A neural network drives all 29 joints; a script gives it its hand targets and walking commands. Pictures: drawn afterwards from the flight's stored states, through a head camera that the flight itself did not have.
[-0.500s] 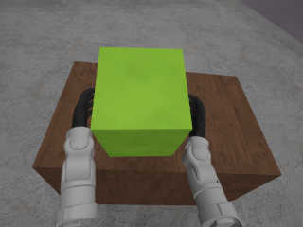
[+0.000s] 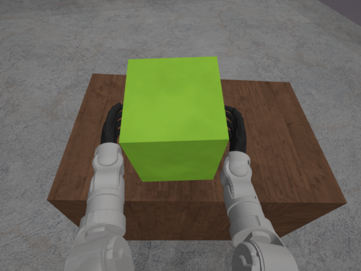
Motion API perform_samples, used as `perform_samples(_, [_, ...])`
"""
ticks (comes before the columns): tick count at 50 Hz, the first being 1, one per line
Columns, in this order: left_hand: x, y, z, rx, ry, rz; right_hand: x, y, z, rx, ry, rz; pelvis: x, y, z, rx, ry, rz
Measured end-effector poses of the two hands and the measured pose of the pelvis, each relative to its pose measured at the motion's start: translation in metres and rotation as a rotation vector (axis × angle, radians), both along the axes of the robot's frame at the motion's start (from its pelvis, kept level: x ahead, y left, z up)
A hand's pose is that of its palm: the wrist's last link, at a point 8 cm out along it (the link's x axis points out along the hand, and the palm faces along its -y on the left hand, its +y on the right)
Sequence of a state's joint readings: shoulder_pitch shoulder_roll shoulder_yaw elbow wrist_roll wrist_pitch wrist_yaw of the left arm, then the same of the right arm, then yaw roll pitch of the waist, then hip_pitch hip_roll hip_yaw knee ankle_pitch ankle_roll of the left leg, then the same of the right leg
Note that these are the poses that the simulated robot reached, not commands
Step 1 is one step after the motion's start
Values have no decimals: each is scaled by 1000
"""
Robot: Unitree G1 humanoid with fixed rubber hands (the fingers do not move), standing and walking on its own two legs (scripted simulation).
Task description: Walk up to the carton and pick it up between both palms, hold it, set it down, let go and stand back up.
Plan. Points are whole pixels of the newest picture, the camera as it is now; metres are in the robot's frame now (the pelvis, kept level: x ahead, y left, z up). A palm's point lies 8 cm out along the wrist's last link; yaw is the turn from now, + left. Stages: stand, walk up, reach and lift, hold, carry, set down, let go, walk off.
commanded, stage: set down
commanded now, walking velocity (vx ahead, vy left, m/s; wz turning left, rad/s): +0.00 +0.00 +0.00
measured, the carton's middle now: (175, 126) +0.44 -0.02 +0.04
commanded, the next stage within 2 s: none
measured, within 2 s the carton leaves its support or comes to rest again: neither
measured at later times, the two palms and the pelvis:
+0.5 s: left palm (120, 144) +0.40 +0.12 +0.03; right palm (236, 149) +0.37 -0.16 +0.04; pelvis +0.00 +0.00 +0.00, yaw -1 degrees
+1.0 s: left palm (119, 145) +0.41 +0.13 +0.01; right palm (231, 150) +0.38 -0.15 +0.02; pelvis -0.01 +0.00 -0.01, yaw +0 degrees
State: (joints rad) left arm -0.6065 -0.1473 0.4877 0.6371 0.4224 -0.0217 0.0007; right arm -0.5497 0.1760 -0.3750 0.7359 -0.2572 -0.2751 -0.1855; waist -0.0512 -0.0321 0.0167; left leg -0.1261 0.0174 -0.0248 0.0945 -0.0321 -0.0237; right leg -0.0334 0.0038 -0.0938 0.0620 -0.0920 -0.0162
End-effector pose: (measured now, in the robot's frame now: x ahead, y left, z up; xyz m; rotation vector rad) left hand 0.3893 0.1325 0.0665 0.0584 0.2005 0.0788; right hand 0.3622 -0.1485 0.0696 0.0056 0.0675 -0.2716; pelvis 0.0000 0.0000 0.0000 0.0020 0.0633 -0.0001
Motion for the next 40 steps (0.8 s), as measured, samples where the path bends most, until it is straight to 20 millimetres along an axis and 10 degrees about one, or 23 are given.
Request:
perform_samples(13, [1,2,-43,-1,79,-6,1,2,-37,-19,89,-7,7,4,-1,-4,123,11])
perform_samples(40, [8,-4,-50,-21,82,2,6,-4,-43,-83,132,-5,-14,0,-5,-12,230,2])
